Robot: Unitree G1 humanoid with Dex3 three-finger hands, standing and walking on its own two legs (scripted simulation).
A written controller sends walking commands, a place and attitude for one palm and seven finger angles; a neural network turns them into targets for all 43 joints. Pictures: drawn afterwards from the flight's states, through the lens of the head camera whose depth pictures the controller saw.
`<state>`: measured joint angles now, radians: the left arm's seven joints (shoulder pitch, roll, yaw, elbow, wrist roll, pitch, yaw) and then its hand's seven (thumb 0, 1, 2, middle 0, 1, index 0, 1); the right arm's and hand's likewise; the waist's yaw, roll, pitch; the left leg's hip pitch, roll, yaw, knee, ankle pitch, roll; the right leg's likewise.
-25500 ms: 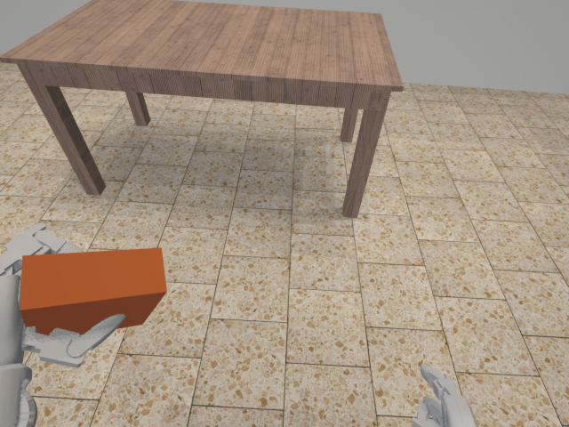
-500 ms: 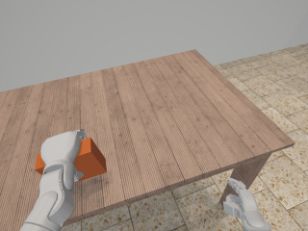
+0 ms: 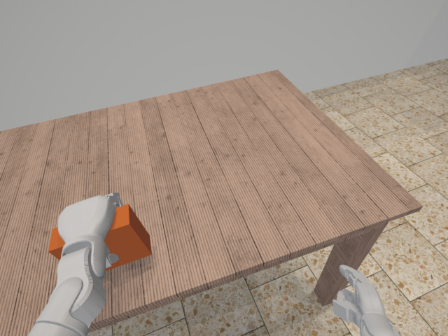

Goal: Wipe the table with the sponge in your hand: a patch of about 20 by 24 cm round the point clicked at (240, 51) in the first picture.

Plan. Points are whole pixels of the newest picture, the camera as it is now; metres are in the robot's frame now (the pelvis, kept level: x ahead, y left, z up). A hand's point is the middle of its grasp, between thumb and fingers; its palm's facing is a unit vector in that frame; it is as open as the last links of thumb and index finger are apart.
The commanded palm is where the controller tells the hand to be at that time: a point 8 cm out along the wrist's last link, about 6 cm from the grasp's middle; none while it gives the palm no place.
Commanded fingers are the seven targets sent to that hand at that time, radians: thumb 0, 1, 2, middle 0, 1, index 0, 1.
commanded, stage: move the sponge above the wiping area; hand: left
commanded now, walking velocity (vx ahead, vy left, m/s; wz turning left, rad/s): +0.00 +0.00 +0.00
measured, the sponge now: (109, 247) +0.25 +0.28 +0.01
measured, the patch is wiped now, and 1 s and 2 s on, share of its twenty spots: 0.00 0.00 0.00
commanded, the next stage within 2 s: lower the sponge onto the table in 0.66 s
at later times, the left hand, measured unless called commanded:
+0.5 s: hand (106, 230) +0.26 +0.27 +0.06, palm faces +0.00 -0.12 -0.99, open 9.3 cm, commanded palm +0.24 +0.27 +0.12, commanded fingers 0.00 0.10 1.30 -1.20 -1.60 -1.20 -1.60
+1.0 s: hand (108, 231) +0.26 +0.26 +0.06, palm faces +0.00 -0.12 -0.99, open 9.3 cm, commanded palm +0.24 +0.26 +0.13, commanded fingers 0.00 0.10 1.30 -1.20 -1.60 -1.20 -1.60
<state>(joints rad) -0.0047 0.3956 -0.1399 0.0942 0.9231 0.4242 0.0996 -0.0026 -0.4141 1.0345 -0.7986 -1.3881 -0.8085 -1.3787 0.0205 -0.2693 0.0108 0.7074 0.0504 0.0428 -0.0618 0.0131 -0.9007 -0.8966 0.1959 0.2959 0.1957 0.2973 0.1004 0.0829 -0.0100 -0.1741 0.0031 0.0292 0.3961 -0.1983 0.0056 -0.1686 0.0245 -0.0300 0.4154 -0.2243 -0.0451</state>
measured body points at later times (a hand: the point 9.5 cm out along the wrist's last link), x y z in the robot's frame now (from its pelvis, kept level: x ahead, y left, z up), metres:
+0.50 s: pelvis +0.00 +0.01 +0.00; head -0.01 -0.03 +0.45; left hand +0.26 +0.27 +0.11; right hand +0.24 -0.20 -0.08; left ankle +0.01 +0.12 -0.74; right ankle +0.00 -0.09 -0.74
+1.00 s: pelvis +0.00 +0.01 +0.00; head -0.01 -0.03 +0.45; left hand +0.26 +0.27 +0.11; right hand +0.25 -0.20 -0.08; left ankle +0.01 +0.12 -0.74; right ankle +0.00 -0.09 -0.74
